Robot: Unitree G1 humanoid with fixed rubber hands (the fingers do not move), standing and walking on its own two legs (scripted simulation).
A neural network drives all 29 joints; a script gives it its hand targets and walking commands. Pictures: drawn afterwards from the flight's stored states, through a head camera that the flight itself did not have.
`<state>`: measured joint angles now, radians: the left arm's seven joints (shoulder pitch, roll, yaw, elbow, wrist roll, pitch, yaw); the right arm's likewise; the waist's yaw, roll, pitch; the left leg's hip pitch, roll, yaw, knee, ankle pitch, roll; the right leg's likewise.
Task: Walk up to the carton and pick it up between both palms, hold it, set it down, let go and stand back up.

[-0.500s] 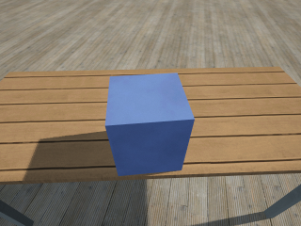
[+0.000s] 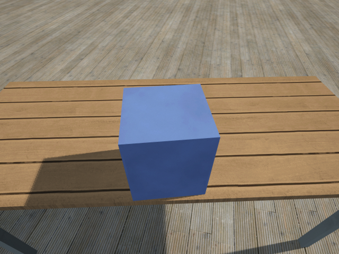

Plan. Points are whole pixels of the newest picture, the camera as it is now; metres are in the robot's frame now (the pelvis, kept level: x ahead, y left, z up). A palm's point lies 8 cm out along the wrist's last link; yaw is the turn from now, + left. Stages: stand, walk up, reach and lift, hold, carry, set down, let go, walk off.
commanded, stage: stand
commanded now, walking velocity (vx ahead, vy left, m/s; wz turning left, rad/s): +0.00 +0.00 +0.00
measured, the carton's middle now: (166, 143) +0.42 +0.03 +0.03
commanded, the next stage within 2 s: none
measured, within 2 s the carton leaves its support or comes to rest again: neither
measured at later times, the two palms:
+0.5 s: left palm out of the picture -0.01 +0.23 -0.15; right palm out of the picture -0.02 -0.22 -0.14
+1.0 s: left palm out of the picture -0.04 +0.22 -0.14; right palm out of the picture -0.05 -0.23 -0.14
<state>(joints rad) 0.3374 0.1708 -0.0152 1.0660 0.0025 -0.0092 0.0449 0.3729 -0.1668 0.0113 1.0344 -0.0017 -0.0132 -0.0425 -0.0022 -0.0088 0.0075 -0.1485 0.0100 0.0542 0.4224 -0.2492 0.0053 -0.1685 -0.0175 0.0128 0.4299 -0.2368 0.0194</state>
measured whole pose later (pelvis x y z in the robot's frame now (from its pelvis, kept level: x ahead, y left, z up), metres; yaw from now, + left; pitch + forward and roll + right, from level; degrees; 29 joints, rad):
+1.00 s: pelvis -0.01 +0.00 +0.00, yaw -1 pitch -1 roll +0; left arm 0.37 0.17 -0.01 1.07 0.00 -0.01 0.04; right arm 0.40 -0.17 0.00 1.04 0.00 -0.01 -0.04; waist 0.00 -0.01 0.01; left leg -0.18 0.01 0.07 0.43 -0.24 0.00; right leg -0.21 -0.01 0.03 0.44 -0.22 0.02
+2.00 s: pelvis +0.00 +0.00 +0.00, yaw +0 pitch -2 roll +0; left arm 0.32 0.16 -0.02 1.09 0.00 -0.01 0.05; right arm 0.35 -0.16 0.02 1.06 0.00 -0.02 -0.05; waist 0.00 -0.01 0.02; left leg -0.13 0.01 0.06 0.41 -0.25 0.01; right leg -0.15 -0.02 0.02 0.42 -0.23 0.02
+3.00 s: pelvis +0.01 +0.00 +0.00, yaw -1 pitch -1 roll +0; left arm 0.33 0.16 -0.02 1.09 0.00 -0.01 0.05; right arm 0.36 -0.15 0.02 1.05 0.00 -0.02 -0.05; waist 0.00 -0.01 0.02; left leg -0.14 0.01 0.07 0.41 -0.25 0.01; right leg -0.17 -0.02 0.03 0.42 -0.24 0.03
